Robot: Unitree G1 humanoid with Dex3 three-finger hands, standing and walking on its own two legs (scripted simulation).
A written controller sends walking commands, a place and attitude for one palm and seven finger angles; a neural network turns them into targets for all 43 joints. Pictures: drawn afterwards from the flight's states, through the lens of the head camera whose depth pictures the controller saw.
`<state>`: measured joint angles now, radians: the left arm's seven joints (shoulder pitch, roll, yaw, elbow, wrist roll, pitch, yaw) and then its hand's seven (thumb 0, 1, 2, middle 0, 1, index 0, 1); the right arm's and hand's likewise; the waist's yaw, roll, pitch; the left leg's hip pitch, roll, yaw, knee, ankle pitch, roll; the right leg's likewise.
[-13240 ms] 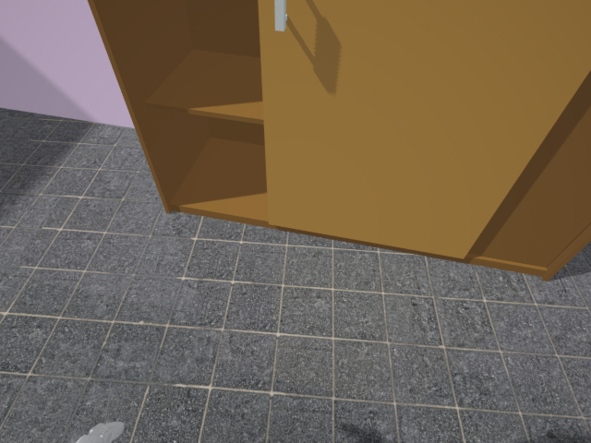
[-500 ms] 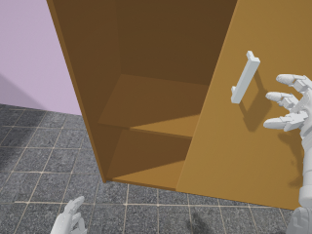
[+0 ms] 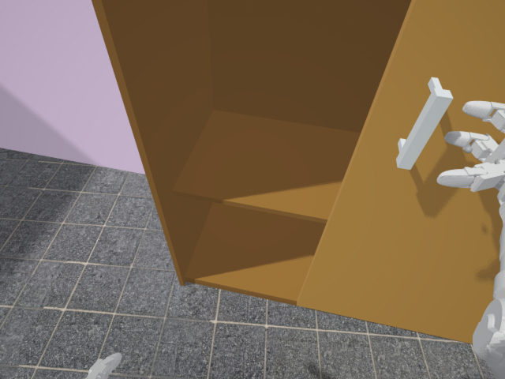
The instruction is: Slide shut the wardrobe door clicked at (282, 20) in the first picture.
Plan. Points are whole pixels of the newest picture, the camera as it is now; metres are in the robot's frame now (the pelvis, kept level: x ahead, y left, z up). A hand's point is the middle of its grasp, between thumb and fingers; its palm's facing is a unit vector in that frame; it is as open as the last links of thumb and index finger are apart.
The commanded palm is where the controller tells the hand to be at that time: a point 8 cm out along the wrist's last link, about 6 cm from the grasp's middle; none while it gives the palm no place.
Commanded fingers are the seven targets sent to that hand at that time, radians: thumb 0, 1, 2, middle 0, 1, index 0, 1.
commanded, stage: move the hooked fingers beside the handle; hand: right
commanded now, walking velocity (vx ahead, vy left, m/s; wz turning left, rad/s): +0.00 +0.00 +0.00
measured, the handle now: (418, 124) +0.50 -0.21 +0.18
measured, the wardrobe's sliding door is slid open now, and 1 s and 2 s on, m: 0.47 0.47 0.47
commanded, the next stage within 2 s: feel for the door with the fingertips in 0.84 s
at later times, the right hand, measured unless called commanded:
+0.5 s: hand (462, 147) +0.43 -0.25 +0.19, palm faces +0.12 +0.99 -0.03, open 14.0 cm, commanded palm +0.40 -0.30 +0.19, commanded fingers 0.00 0.50 -0.30 0.30 1.20 0.30 1.20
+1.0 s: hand (468, 151) +0.43 -0.26 +0.19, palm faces +0.12 +0.99 -0.01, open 14.0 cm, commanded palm +0.40 -0.30 +0.18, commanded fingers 0.00 0.50 -0.30 0.30 1.20 0.30 1.20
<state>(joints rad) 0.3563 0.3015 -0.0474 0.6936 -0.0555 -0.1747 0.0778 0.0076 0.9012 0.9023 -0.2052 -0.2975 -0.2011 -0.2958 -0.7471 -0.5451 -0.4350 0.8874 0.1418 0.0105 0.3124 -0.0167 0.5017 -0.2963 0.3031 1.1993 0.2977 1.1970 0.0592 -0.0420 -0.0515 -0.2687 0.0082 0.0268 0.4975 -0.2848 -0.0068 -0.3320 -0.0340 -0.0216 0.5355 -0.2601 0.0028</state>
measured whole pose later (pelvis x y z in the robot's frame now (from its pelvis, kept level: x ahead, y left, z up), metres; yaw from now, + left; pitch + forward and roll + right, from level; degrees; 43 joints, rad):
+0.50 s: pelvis +0.01 +0.00 +0.00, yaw +1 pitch +4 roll +1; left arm 0.37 0.29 -0.04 0.68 -0.05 -0.14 0.07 0.01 0.90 0.90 -0.21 -0.30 -0.20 -0.30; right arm -0.72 -0.51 -0.43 0.85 0.14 -0.02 0.28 -0.02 0.50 -0.30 0.30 1.20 0.30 1.20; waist 0.06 -0.04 -0.06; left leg -0.27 0.01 0.02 0.49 -0.29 -0.01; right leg -0.34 -0.03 -0.03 0.54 -0.27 0.00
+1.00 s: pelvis +0.00 +0.00 +0.00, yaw +0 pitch +4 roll +1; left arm 0.37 0.31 -0.04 0.68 -0.06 -0.13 0.07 0.01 0.90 0.90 -0.21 -0.30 -0.20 -0.30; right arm -0.74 -0.54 -0.44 0.92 0.16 -0.04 0.31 -0.02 0.50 -0.30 0.30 1.20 0.30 1.20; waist 0.06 -0.05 -0.06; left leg -0.29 0.01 0.02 0.51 -0.29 -0.01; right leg -0.35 -0.04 -0.02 0.56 -0.27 0.00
